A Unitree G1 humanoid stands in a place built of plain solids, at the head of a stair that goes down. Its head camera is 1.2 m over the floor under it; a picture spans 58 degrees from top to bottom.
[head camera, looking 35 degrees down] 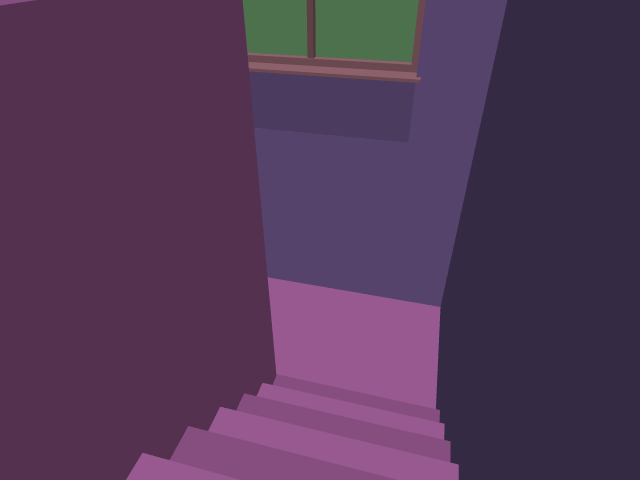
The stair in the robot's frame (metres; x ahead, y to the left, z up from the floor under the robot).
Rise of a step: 0.21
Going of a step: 0.24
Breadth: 1.15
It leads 15 degrees to the right of straight ahead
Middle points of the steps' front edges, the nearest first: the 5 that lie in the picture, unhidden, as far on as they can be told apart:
0.86 -0.02 -0.42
1.09 -0.08 -0.64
1.32 -0.14 -0.85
1.55 -0.20 -1.06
1.78 -0.26 -1.27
